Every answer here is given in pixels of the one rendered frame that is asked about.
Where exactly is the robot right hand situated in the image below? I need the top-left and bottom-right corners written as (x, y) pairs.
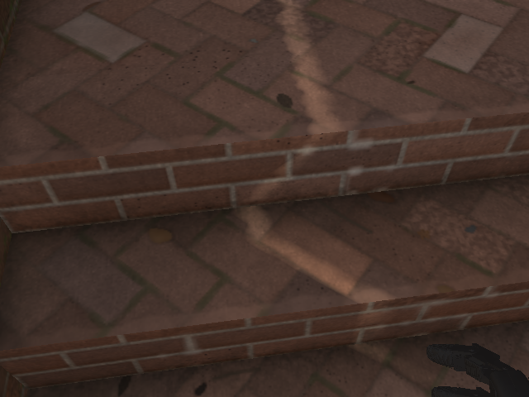
top-left (427, 343), bottom-right (529, 397)

